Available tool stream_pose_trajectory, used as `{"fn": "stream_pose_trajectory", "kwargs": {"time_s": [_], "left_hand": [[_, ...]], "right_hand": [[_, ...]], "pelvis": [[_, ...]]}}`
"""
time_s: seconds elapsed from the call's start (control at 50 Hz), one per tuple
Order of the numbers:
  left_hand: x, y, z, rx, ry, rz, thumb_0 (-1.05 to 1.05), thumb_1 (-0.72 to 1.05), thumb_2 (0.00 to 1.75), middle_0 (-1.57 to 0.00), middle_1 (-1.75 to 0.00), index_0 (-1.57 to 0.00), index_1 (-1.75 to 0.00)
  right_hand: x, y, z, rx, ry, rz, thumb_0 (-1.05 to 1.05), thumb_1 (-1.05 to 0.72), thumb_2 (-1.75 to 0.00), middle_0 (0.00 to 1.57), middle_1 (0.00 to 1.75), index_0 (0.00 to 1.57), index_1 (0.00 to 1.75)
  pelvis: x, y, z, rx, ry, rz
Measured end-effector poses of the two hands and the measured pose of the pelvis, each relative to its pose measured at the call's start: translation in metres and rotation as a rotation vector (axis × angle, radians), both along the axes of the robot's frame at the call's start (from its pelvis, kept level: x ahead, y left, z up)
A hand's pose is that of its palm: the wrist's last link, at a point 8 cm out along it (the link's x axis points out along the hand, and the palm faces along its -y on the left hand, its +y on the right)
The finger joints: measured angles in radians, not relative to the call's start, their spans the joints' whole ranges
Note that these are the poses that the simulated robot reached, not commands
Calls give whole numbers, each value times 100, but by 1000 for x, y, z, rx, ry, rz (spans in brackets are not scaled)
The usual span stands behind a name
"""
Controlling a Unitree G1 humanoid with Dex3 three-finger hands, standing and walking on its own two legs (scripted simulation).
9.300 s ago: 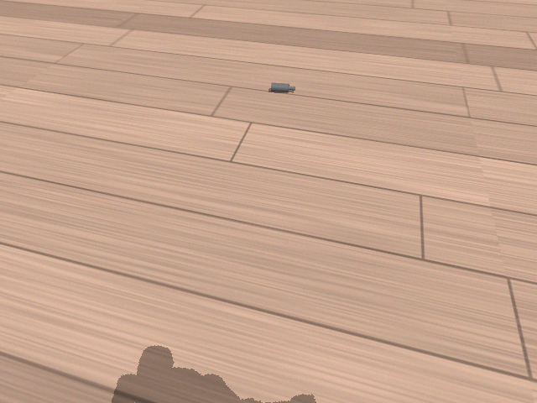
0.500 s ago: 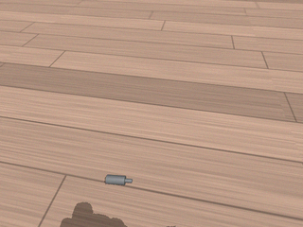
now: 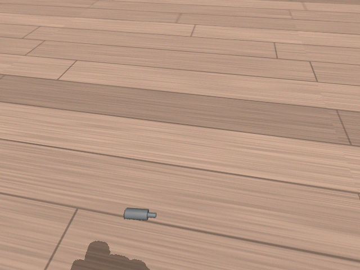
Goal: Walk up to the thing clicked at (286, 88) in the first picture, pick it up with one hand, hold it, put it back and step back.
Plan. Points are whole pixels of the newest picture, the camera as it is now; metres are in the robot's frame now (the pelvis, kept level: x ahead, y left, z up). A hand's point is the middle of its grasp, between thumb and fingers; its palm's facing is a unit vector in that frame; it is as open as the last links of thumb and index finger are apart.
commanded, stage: stand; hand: left
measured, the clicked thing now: (141, 214) +0.58 +0.26 -0.75
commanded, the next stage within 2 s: walk up in 0.14 s
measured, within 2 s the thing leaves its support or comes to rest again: neither
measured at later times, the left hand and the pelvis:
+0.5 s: hand out of the picture +0.07 +0.36 -0.18, palm faces -0.01 -0.93 -0.37, open 7.4 cm; pelvis +0.07 +0.07 -0.03, yaw +1 degrees
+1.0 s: hand (76, 237) +0.27 +0.32 -0.17, palm faces -0.07 -0.93 -0.37, open 7.4 cm; pelvis +0.17 +0.06 -0.03, yaw -1 degrees
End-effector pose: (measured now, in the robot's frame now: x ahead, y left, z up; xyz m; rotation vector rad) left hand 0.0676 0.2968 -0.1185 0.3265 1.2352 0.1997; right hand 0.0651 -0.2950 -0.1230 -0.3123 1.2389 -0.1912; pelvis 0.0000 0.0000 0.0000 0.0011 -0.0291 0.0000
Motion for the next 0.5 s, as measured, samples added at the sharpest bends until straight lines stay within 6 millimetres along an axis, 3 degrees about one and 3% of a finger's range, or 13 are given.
{"fn": "stream_pose_trajectory", "kwargs": {"time_s": [0.16,0.24,0.32,0.4,0.5], "left_hand": [[-1,1,0,-2,-6,0,1,91,89,-20,-30,-20,-30],[-6,11,1,-2,-43,19,1,91,89,-20,-30,-20,-30],[-19,33,2,16,-23,57,1,91,89,-20,-30,-20,-30],[-27,64,-4,25,42,77,1,90,89,-20,-30,-20,-30],[-4,105,-27,26,98,61,1,91,89,-20,-30,-20,-30]], "right_hand": [[-1,0,0,4,-5,-1,0,-90,-90,20,30,20,30],[1,-5,0,-1,-3,8,0,-90,-90,20,30,20,30],[12,-4,4,-27,19,25,0,-90,-90,20,30,20,30],[33,9,9,-53,17,44,0,-90,-90,20,30,20,30],[59,37,10,-95,-38,33,0,-90,-90,20,30,20,30]], "pelvis": [[-1,0,-1,-1,-1,-2],[7,5,-5,-10,-7,5],[20,19,-6,-28,-9,7],[37,40,-11,-46,-17,14],[65,72,-26,-17,-37,9]]}}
